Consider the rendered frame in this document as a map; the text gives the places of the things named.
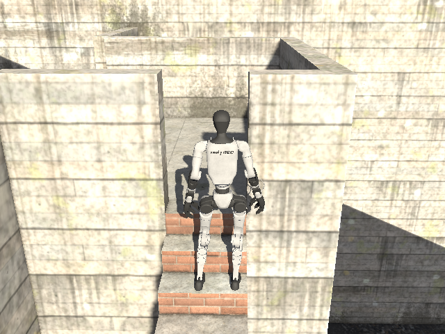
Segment stairs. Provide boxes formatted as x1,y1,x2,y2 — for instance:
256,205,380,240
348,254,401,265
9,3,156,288
155,213,248,334

